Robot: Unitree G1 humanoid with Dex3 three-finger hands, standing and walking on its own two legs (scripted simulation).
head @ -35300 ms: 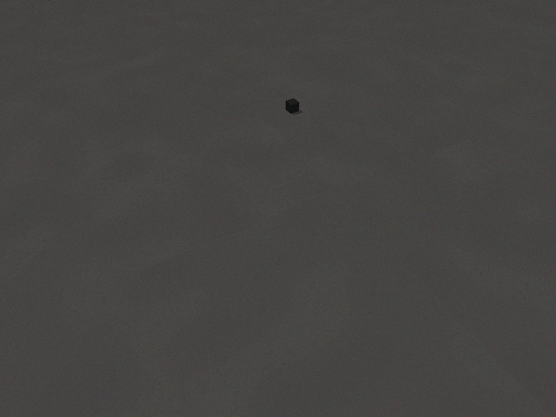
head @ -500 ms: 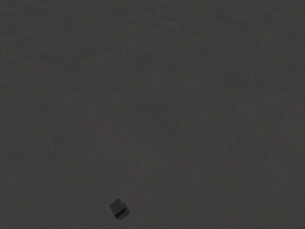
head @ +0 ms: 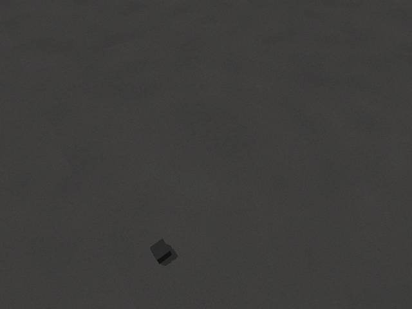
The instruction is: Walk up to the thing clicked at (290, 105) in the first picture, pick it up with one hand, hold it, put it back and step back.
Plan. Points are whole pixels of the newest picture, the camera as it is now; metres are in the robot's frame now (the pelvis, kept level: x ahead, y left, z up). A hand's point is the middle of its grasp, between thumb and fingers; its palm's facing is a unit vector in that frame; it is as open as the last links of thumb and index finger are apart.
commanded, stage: step back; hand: left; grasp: from above
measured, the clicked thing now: (160, 251) +0.46 +0.22 -0.74
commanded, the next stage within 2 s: none
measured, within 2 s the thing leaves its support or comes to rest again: neither
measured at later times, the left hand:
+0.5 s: hand out of the picture +0.03 +0.27 -0.17, palm faces -0.11 -0.91 -0.39, open 7.4 cm
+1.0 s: hand out of the picture -0.10 +0.29 -0.15, palm faces -0.02 -0.93 -0.37, open 7.4 cm
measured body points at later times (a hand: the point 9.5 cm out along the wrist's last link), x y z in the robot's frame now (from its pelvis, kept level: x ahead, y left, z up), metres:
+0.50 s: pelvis -0.10 +0.01 -0.02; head -0.03 +0.01 +0.42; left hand +0.04 +0.32 -0.14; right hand -0.01 -0.30 -0.14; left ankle -0.01 +0.12 -0.73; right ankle -0.12 -0.10 -0.74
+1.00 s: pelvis -0.23 +0.02 +0.00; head -0.17 +0.04 +0.44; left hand -0.10 +0.34 -0.13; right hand -0.14 -0.29 -0.11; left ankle -0.19 +0.14 -0.73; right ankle -0.25 -0.12 -0.65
